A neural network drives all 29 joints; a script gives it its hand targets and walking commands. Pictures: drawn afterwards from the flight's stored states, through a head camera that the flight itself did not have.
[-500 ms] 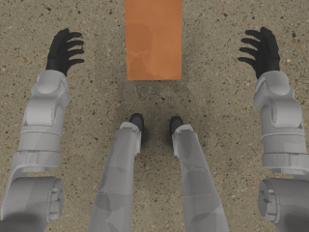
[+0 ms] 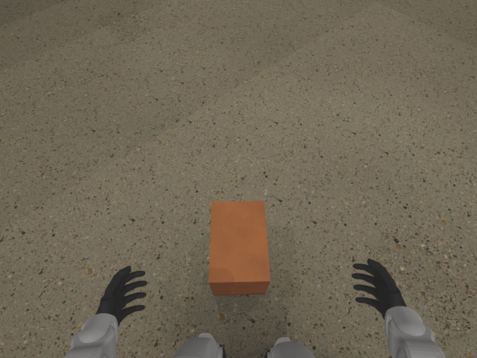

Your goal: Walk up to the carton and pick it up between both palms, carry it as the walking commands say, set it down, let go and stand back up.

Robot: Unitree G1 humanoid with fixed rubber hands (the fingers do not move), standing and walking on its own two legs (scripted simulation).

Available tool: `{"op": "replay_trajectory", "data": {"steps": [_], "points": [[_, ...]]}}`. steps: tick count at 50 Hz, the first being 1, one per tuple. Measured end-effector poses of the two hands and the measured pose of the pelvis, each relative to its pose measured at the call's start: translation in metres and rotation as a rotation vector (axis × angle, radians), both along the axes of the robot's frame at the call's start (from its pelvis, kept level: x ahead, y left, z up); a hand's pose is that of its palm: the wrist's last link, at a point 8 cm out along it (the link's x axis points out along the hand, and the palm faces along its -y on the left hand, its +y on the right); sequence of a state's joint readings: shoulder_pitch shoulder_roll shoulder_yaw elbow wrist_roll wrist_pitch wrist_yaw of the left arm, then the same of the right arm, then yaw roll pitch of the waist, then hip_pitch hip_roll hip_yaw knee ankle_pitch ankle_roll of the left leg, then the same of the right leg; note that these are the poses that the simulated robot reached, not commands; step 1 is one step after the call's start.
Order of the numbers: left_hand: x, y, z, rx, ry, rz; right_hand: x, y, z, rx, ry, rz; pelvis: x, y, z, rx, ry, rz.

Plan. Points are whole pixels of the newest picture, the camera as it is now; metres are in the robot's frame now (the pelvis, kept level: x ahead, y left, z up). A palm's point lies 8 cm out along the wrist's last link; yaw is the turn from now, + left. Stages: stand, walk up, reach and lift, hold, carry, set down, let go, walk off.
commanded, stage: let go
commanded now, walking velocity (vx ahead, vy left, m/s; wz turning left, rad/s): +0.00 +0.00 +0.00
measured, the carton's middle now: (238, 249) +0.48 +0.03 -0.63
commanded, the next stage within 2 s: stand in 0.54 s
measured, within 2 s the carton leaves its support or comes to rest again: neither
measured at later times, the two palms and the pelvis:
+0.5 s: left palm (108, 304) +0.20 +0.23 -0.06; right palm (400, 312) +0.20 -0.24 -0.05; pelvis +0.05 +0.00 +0.02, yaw +0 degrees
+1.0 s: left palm (73, 319) +0.17 +0.26 -0.02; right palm (431, 340) +0.16 -0.27 -0.04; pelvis +0.02 -0.01 +0.02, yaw +0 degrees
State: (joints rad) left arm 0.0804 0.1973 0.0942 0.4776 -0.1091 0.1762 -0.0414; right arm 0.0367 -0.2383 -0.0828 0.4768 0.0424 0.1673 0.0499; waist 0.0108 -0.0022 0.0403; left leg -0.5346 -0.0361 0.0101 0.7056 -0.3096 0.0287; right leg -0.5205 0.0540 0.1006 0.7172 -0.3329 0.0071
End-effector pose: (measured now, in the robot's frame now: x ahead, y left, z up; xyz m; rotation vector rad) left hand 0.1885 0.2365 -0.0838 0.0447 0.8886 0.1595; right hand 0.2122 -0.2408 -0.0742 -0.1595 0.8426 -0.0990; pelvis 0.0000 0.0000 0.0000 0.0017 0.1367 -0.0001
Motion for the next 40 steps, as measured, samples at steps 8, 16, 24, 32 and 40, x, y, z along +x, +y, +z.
{"op": "replay_trajectory", "data": {"steps": [8,16,24,32,40], "points": [[-0.019,0.003,0.018,0.010,-0.018,-0.011,-0.033,-0.002,0.013,-0.010,0.019,-0.014,0.030,0.004,0.015,-0.005,-0.070,-0.004],[0.005,-0.004,0.027,0.002,-0.059,-0.037,-0.017,-0.002,0.023,-0.008,-0.011,-0.007,0.045,0.004,0.019,-0.004,-0.084,-0.005],[0.012,-0.004,0.028,0.006,-0.055,-0.039,-0.012,-0.004,0.022,-0.005,0.003,-0.011,0.051,0.003,0.020,-0.003,-0.082,-0.006],[0.014,-0.001,0.029,0.023,-0.062,-0.045,-0.012,-0.007,0.022,-0.024,-0.006,-0.027,0.053,0.002,0.020,-0.002,-0.081,-0.005],[0.018,0.022,0.048,0.117,-0.189,-0.037,-0.016,-0.019,0.034,-0.085,-0.104,-0.070,0.049,-0.002,0.019,0.002,-0.089,-0.004]]}}
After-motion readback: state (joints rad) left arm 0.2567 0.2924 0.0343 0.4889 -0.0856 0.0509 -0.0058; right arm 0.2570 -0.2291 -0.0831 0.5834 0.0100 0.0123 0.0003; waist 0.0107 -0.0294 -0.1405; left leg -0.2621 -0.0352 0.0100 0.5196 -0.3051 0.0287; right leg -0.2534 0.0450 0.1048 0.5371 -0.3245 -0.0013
